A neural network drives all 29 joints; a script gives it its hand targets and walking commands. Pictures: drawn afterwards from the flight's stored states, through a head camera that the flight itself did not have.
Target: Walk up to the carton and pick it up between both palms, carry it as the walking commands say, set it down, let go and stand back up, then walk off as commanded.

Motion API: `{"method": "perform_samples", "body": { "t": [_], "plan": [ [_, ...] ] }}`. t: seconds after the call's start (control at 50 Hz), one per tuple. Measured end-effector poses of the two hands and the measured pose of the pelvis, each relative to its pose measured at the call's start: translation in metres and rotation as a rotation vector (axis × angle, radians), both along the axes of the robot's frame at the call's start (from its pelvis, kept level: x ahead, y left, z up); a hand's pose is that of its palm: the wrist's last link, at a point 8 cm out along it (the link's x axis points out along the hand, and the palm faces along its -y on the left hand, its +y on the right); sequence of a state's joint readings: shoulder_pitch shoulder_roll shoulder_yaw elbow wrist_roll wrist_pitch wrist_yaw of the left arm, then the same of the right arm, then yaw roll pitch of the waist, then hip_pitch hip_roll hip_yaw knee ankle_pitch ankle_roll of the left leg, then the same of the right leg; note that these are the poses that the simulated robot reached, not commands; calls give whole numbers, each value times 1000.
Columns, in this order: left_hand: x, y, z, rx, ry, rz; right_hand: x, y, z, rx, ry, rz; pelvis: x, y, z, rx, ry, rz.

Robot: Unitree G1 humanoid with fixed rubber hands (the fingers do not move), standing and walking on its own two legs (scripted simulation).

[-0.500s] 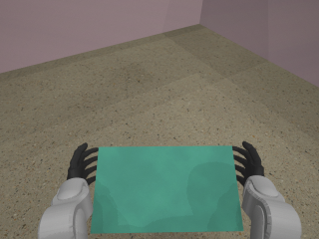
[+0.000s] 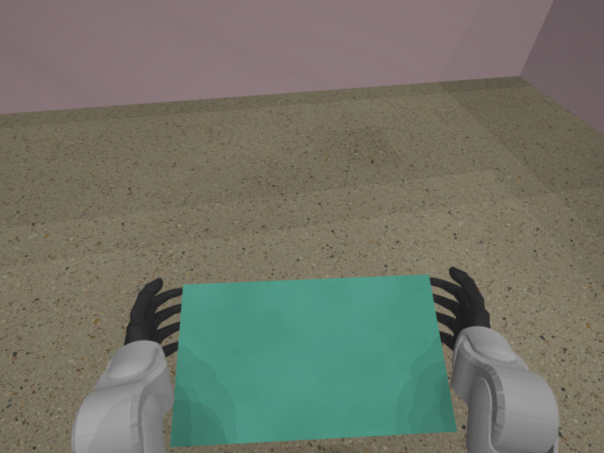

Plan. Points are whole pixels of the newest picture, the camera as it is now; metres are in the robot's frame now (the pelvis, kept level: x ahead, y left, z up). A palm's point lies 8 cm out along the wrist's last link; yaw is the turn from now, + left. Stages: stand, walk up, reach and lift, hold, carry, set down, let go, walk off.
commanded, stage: carry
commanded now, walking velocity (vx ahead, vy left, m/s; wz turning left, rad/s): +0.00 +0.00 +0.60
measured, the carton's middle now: (308, 357) +0.27 +0.00 +0.00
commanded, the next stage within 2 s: none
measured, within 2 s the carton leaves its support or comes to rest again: neither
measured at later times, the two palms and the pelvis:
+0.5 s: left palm (77, 428) +0.15 +0.21 +0.12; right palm (441, 336) +0.24 -0.13 +0.11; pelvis -0.03 -0.02 +0.02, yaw +16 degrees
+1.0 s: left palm out of the picture +0.04 +0.31 +0.09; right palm (306, 352) +0.23 +0.01 +0.10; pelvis -0.07 +0.03 +0.00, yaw +32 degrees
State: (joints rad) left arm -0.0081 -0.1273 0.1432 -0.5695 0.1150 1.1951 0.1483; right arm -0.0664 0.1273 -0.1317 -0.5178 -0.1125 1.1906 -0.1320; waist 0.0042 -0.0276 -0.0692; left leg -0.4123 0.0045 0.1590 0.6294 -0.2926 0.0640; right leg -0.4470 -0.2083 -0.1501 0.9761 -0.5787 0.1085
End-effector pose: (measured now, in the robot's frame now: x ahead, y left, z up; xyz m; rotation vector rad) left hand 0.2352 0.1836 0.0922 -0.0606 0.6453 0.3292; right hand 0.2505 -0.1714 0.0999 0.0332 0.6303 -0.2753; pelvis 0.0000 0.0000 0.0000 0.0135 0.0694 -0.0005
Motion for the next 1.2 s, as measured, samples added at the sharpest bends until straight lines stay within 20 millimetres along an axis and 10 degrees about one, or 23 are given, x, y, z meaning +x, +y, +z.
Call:
{"method": "perform_samples", "body": {
  "t": [0.46,0.62,0.82,1.2],
  "plan": [
    [-76,19,25,43,-3,185,-12,28,7,50,-2,185,-27,-17,16,0,1,247],
    [-109,56,31,49,-30,329,6,81,17,49,-33,329,-34,-6,17,32,0,365],
    [-164,124,-11,-10,31,477,-4,169,-14,-7,31,481,-56,33,-3,-3,-4,482],
    [-221,111,20,48,-1,614,-22,183,0,51,1,616,-64,15,10,-6,5,688]
  ]
}}
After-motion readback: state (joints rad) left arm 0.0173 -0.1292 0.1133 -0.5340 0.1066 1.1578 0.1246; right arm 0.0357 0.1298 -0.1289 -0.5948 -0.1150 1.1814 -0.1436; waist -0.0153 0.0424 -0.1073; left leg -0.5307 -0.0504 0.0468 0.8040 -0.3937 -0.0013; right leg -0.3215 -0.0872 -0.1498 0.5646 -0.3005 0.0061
